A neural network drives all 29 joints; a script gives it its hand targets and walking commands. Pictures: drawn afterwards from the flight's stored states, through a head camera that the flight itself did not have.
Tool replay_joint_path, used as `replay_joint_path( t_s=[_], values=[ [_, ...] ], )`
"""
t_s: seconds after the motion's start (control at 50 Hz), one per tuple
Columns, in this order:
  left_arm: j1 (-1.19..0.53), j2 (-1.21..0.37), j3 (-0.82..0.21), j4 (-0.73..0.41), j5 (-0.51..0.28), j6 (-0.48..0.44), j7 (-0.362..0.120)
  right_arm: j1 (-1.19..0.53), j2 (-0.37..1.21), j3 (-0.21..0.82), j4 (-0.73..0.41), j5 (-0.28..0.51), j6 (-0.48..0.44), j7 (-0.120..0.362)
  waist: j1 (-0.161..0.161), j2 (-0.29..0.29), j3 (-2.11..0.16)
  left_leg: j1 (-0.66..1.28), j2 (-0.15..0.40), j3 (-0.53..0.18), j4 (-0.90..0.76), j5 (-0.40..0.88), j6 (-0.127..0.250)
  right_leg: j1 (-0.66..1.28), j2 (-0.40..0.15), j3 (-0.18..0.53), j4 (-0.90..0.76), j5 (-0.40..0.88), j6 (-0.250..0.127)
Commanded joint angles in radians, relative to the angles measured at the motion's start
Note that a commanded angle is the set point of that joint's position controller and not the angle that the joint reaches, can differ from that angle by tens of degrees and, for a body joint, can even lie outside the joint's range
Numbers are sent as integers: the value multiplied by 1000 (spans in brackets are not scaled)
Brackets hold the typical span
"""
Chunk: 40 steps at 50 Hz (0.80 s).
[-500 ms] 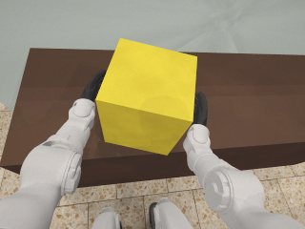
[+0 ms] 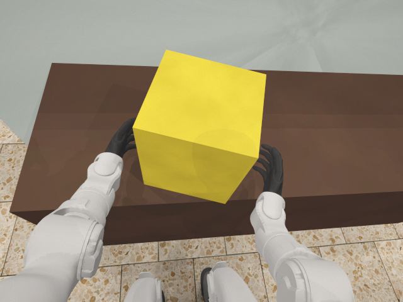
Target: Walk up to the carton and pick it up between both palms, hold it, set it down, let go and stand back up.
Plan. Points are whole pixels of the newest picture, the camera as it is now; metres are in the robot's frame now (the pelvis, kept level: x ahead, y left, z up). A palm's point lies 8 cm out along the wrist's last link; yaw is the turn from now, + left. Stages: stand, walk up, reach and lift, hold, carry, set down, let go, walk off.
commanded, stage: set down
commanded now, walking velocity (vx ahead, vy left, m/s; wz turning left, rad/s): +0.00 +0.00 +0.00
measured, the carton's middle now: (198, 135) +0.47 -0.03 -0.02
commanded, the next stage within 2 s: none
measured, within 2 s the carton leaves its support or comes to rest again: neither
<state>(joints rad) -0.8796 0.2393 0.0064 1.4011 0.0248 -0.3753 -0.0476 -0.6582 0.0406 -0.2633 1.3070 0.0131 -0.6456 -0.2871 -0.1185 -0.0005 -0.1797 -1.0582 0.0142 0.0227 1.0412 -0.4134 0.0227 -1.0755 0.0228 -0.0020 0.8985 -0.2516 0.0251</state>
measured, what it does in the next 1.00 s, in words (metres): stands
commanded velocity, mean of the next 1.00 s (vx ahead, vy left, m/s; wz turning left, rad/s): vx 0.00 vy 0.00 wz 0.00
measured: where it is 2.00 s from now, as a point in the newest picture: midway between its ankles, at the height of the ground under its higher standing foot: outside the picture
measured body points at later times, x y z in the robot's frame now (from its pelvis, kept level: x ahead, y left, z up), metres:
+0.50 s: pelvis +0.00 +0.00 +0.00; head +0.12 +0.03 +0.44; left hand +0.41 +0.15 -0.04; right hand +0.32 -0.18 -0.03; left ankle +0.03 +0.08 -0.66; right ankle +0.09 -0.14 -0.66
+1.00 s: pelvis +0.02 +0.00 +0.04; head +0.08 +0.03 +0.48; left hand +0.36 +0.19 +0.00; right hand +0.28 -0.17 +0.01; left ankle +0.03 +0.08 -0.66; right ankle +0.09 -0.14 -0.66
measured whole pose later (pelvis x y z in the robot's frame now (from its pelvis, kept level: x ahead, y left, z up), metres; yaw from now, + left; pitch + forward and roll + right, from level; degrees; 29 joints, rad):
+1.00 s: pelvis +0.02 +0.00 +0.04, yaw +1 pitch +15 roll -3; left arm -0.34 0.24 0.04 0.88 0.02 -0.27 -0.17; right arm -0.08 0.08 -0.01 0.81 0.06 -0.61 -0.34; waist -0.07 0.00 -0.16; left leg -0.74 0.01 0.02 0.85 -0.38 0.02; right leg -0.76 0.03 0.00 0.71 -0.22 0.03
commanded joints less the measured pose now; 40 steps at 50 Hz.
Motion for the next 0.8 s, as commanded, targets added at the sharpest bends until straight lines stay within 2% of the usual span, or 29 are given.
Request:
replay_joint_path(
  t_s=[0.0,0.02,0.04,0.06,0.08,0.1,0.12,0.14,0.2,0.22,0.24,0.26,0.28,0.32,0.34,0.36,0.4,0.44,0.46,0.48,0.54,0.64,0.66,0.68,0.7,0.72,0.74,0.78],
  values=[
    [-278,81,54,-311,-58,-42,-9,-203,-34,110,-188,34,-36,-4,31,228,-742,462,11,-78,-179,299,-117,386,22,-23,-103,212,-27],
    [-290,87,50,-312,-63,-43,-9,-221,-42,98,-202,29,-32,-6,29,221,-736,449,15,-78,-185,267,-115,373,23,-26,-101,187,-24],
    [-217,82,47,-349,-63,-39,-12,-144,-20,121,-221,37,-38,-8,29,219,-731,485,16,-86,-190,299,-115,399,24,-27,-105,227,-22],
    [-263,75,39,-340,-74,-42,-14,-198,-30,114,-232,31,-35,-8,25,221,-757,465,13,-78,-182,295,-115,393,25,-25,-102,210,-26],
    [-169,79,59,-368,-55,-34,-18,-96,-2,149,-254,42,-47,-9,42,206,-748,500,14,-80,-184,339,-113,419,24,-25,-107,250,-19],
    [-179,71,55,-376,-60,-32,-25,-109,-9,150,-257,35,-47,-13,36,206,-760,487,9,-75,-180,343,-111,436,23,-16,-113,252,-24],
    [-228,86,53,-350,-59,-33,-26,-141,-14,129,-230,28,-33,-13,26,216,-724,464,15,-77,-189,291,-112,401,22,-19,-112,196,-23],
    [-171,91,66,-383,-52,-31,-28,-79,2,151,-266,33,-41,-14,44,208,-728,473,14,-77,-198,293,-107,429,22,-19,-115,212,-22],
    [-185,73,35,-418,-64,-32,-27,-95,-2,151,-294,38,-41,-15,36,229,-740,476,21,-80,-211,284,-109,429,25,-23,-119,202,-27],
    [-174,80,42,-415,-66,-28,-29,-83,4,157,-294,35,-34,-11,38,220,-723,485,16,-74,-207,274,-110,425,24,-22,-126,186,-26],
    [-91,78,62,-436,-55,-20,-35,-2,21,189,-336,43,-48,-17,56,211,-731,505,13,-73,-205,310,-106,454,22,-18,-124,226,-23],
    [-111,80,54,-439,-60,-23,-38,-21,15,182,-336,40,-47,-17,40,197,-745,502,9,-69,-197,318,-107,455,24,-17,-129,223,-25],
    [-93,91,65,-461,-53,-21,-40,15,19,191,-345,43,-46,-19,51,200,-734,504,10,-68,-201,312,-105,465,24,-15,-133,216,-25],
    [-105,86,53,-479,-63,-14,-42,-3,15,188,-368,38,-38,-23,44,208,-727,494,14,-67,-214,282,-104,460,24,-18,-138,187,-30],
    [-61,91,56,-508,-61,-13,-45,50,22,190,-387,38,-45,-24,41,211,-724,520,18,-75,-216,299,-107,473,25,-22,-139,205,-26],
    [-55,82,56,-514,-64,-11,-49,44,27,208,-413,42,-46,-26,50,196,-733,509,10,-63,-207,308,-104,489,25,-16,-144,208,-27],
    [-51,93,62,-540,-59,-7,-51,72,27,214,-416,45,-35,-25,51,213,-732,513,14,-66,-224,294,-102,500,24,-17,-149,191,-27],
    [41,93,73,-592,-52,4,-57,162,43,247,-467,56,-43,-30,65,207,-722,541,13,-65,-229,328,-99,531,26,-14,-156,225,-28],
    [6,89,54,-593,-68,4,-59,115,27,232,-476,49,-39,-30,48,199,-733,532,16,-66,-231,315,-103,517,31,-21,-157,202,-28],
    [55,95,72,-622,-56,11,-62,178,40,253,-490,57,-41,-30,65,209,-717,541,21,-69,-241,330,-101,542,29,-18,-160,215,-26],
    [76,104,70,-655,-67,17,-67,195,42,254,-540,54,-30,-35,60,203,-705,531,25,-66,-256,296,-98,566,29,-16,-171,190,-26],
    [146,125,73,-724,-66,39,-76,278,39,275,-598,69,-14,-34,65,212,-631,570,29,-76,-291,278,-96,594,34,-21,-200,157,-27],
    [140,124,66,-723,-74,42,-75,260,34,264,-605,66,-7,-35,53,207,-602,555,35,-80,-302,271,-98,596,35,-26,-199,148,-26],
    [240,125,89,-747,-58,51,-83,362,60,304,-624,82,-17,-39,79,205,-583,573,32,-78,-303,310,-91,649,33,-18,-204,192,-25],
    [211,137,90,-748,-63,52,-85,326,50,291,-638,67,-8,-40,68,190,-573,562,30,-77,-306,301,-93,656,34,-19,-210,177,-24],
    [228,146,94,-745,-60,52,-87,344,54,304,-650,75,-4,-41,78,192,-556,547,36,-79,-313,296,-89,666,32,-15,-208,177,-23],
    [269,144,96,-757,-54,59,-92,394,66,316,-636,71,-2,-44,70,184,-515,559,31,-76,-320,292,-87,700,32,-14,-221,190,-25],
    [298,134,102,-776,-43,66,-95,410,68,317,-642,68,-4,-48,82,207,-463,557,43,-83,-339,298,-88,723,37,-18,-222,192,-25]
  ],
)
